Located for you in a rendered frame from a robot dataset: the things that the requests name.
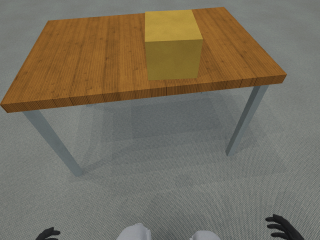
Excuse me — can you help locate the robot left thigh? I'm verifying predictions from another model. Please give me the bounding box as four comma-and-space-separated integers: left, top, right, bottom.
116, 225, 152, 240

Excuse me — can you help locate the robot left hand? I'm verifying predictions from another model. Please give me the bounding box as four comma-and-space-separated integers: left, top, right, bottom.
35, 227, 61, 240

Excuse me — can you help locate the robot right hand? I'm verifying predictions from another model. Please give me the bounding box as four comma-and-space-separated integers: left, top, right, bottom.
265, 214, 305, 240

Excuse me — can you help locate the carton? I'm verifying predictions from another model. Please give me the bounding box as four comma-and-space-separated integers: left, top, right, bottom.
145, 9, 203, 81

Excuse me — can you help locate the table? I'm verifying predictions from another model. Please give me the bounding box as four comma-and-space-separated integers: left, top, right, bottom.
0, 7, 287, 177

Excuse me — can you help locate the robot right thigh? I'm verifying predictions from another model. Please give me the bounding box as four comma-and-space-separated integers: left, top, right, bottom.
189, 230, 221, 240

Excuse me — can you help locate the robot thigh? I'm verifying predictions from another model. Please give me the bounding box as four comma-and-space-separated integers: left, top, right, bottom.
189, 230, 221, 240
116, 225, 152, 240

